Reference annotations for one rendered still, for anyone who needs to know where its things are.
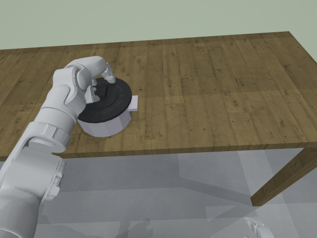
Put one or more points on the table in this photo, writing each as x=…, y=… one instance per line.
x=200, y=94

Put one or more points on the left robot upper arm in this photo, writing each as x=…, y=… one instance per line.
x=34, y=176

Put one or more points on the left robot hand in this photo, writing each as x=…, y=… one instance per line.
x=96, y=65

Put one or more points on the left robot forearm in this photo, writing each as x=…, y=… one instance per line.
x=50, y=131

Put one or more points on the pot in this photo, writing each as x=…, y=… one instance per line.
x=111, y=127

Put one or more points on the knob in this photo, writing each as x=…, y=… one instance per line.
x=101, y=91

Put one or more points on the right robot hand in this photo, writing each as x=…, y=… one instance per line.
x=258, y=228

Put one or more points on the lid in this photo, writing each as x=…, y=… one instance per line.
x=117, y=100

